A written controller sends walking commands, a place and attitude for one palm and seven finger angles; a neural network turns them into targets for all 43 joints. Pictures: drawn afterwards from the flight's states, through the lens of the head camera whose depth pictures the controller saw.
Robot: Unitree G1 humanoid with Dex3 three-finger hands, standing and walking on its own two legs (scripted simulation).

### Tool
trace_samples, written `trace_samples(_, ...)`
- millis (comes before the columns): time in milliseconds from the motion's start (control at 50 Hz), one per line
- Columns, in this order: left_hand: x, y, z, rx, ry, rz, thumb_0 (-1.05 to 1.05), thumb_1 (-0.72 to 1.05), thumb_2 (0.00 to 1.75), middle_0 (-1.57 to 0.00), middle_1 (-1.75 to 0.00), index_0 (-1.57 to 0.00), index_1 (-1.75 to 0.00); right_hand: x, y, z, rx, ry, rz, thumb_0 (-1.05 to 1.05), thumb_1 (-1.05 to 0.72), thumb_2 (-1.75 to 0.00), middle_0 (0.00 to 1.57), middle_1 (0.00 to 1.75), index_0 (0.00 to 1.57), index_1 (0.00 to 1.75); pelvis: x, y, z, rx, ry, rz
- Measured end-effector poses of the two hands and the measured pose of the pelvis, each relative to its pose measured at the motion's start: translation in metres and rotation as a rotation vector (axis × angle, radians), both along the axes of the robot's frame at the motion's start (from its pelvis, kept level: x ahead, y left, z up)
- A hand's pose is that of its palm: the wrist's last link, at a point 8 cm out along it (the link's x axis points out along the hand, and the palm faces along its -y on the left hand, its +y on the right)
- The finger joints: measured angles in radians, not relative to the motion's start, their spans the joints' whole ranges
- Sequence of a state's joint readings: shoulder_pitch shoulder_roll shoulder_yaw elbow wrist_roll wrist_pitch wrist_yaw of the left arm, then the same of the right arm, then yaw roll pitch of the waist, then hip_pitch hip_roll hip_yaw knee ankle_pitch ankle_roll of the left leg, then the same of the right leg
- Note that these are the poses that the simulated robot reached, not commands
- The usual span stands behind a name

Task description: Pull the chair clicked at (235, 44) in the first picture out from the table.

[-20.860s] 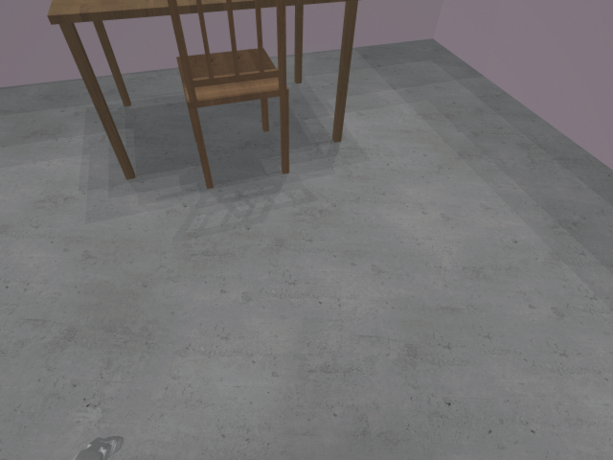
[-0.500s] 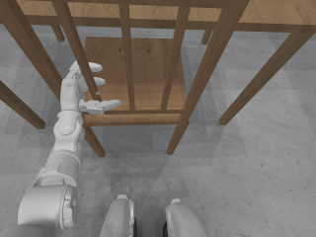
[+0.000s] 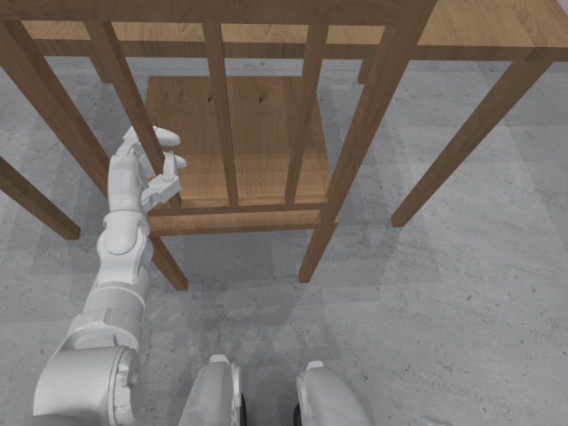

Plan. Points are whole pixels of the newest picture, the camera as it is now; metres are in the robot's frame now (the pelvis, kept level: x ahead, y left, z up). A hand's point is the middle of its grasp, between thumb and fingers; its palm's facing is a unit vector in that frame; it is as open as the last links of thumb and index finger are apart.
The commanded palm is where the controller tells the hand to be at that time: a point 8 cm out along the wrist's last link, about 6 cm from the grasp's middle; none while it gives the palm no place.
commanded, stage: hook a spindle and tug to test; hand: left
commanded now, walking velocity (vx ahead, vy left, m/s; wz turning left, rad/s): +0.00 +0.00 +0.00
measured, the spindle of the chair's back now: (226, 139) +0.49 +0.06 +0.07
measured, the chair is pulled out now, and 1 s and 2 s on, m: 0.01 0.07 0.24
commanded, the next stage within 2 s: step backward, pulling the chair out in 0.40 s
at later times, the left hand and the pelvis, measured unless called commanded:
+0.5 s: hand (168, 197) +0.42 +0.14 +0.02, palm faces +0.02 -1.00 -0.02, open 5.0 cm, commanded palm +0.41 +0.19 +0.03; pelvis +0.01 +0.00 +0.00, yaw +0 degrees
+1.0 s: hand (165, 211) +0.39 +0.14 +0.04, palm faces -0.04 -0.99 -0.16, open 4.9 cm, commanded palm +0.37 +0.19 +0.05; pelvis +0.00 +0.02 +0.10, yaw -3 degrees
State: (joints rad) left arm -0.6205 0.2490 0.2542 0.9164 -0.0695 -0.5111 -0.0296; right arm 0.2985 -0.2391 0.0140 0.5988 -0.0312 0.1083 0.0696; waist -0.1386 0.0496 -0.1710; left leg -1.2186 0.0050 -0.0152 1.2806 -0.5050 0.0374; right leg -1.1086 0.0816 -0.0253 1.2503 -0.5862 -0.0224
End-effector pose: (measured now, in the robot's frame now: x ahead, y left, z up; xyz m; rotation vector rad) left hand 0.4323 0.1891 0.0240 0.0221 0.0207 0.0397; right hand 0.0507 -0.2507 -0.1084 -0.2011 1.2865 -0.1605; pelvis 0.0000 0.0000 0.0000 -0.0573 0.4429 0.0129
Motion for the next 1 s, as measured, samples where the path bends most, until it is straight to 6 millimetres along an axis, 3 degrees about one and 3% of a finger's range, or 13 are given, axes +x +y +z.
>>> trace_samples(540, -0.031, 0.006, 0.002, 0.010, 0.012, -0.016, 0.02, 0.77, 0.83, -0.44, -1.41, -0.45, -1.45, 0.052, 0.004, 0.009, 0.005, -0.119, 0.040, 0.01, -0.90, -0.90, 0.20, 0.30, 0.20, 0.30, 0.008, 0.000, 0.007, 0.006, -0.040, 0.008)
trace_samples(680, -0.037, 0.003, 0.027, 0.102, 0.329, 0.014, 0.03, 0.78, 0.83, -0.37, -1.25, -0.45, -1.45, 0.047, 0.022, 0.061, 0.010, -0.103, -0.069, 0.01, -0.90, -0.90, 0.20, 0.30, 0.20, 0.30, 0.019, 0.009, 0.065, 0.017, -0.160, 0.003)
trace_samples(760, -0.041, 0.001, 0.034, 0.113, 0.431, 0.002, 0.04, 0.78, 0.83, -0.36, -1.19, -0.47, -1.45, 0.040, 0.022, 0.084, -0.028, -0.078, -0.074, 0.01, -0.90, -0.90, 0.21, 0.30, 0.20, 0.30, 0.025, 0.015, 0.086, 0.015, -0.196, -0.003)
trace_samples(880, -0.044, 0.002, 0.037, 0.122, 0.482, -0.032, 0.04, 0.78, 0.83, -0.34, -1.18, -0.49, -1.45, 0.023, 0.011, 0.100, -0.105, -0.072, -0.101, 0.01, -0.90, -0.90, 0.21, 0.30, 0.20, 0.30, 0.018, 0.025, 0.098, 0.013, -0.243, -0.024)
trace_samples(1000, -0.056, 0.001, 0.037, 0.131, 0.476, -0.031, 0.04, 0.78, 0.83, -0.34, -1.19, -0.49, -1.45, -0.003, 0.007, 0.095, -0.101, -0.087, -0.132, 0.01, -0.90, -0.90, 0.20, 0.30, 0.20, 0.30, 0.003, 0.024, 0.098, 0.041, -0.288, -0.067)
